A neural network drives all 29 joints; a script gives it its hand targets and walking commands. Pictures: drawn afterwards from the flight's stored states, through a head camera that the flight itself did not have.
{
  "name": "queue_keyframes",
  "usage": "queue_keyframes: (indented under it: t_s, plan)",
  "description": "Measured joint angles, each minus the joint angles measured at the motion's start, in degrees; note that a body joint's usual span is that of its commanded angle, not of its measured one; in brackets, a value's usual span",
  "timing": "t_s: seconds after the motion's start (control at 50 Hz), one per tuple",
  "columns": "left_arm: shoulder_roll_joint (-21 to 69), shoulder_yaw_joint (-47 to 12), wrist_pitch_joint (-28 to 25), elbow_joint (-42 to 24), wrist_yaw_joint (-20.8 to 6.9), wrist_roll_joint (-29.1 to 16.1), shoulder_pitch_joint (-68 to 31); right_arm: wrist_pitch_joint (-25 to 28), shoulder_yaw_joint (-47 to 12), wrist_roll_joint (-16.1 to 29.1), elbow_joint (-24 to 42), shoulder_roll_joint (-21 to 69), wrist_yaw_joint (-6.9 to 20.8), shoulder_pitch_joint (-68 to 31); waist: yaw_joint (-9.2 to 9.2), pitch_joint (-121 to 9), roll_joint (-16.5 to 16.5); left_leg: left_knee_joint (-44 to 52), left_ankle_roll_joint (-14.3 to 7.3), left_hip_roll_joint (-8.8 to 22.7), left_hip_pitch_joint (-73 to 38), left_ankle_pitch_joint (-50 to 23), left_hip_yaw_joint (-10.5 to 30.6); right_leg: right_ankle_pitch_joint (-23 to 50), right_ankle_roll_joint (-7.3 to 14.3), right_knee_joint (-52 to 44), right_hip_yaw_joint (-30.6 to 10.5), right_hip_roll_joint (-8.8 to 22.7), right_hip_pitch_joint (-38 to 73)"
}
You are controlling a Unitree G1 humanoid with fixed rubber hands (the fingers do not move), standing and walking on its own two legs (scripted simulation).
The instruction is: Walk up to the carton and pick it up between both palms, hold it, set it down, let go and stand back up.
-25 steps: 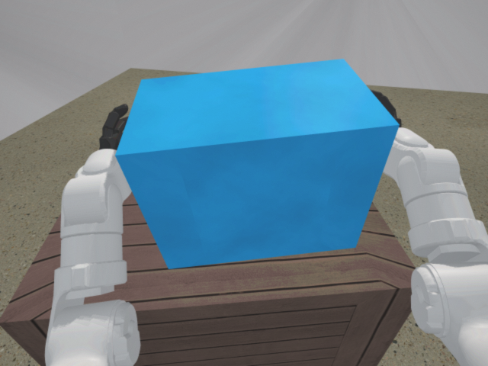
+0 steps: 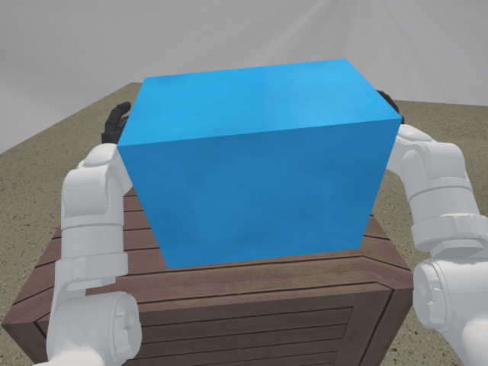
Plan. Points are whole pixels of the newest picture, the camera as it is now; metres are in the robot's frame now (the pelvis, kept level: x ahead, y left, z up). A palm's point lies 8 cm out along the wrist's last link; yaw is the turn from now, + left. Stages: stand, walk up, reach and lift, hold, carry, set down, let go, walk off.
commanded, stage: hold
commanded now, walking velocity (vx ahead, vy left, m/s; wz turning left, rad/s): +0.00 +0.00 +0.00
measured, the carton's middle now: (255, 165) +0.37 -0.01 +0.22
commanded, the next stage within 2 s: none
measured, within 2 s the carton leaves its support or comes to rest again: neither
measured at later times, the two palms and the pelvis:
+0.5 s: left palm (118, 144) +0.36 +0.20 +0.27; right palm (384, 137) +0.37 -0.21 +0.27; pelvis +0.00 +0.00 +0.00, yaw +0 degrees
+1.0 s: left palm (116, 143) +0.36 +0.20 +0.27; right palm (386, 132) +0.37 -0.21 +0.27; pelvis +0.00 +0.00 +0.00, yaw +0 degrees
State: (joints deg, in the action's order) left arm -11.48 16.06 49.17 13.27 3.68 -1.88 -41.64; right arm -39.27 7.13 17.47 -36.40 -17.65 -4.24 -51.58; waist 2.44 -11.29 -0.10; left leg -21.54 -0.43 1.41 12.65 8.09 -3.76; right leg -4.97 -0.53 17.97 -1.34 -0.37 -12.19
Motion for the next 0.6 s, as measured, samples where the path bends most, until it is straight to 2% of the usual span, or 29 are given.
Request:
queue_keyframes:
  t_s: [0.26,0.6]
  plan:
    - [-0.6,0.8,-0.3,4.8,-0.3,0.0,-3.0,0.9,-1.2,0.0,-5.2,-0.5,0.0,-3.0,0.0,-0.1,0.0,0.0,-0.1,0.0,0.0,0.2,0.0,-0.2,0.0,0.0,0.0,0.0,0.0]
    - [-0.9,0.0,0.0,2.9,-0.5,0.0,-3.0,1.0,-2.8,0.0,0.1,-1.1,0.0,0.4,0.0,-0.3,0.0,0.0,-0.1,0.0,0.0,0.2,0.0,-0.2,0.0,-0.1,0.0,0.0,0.0]
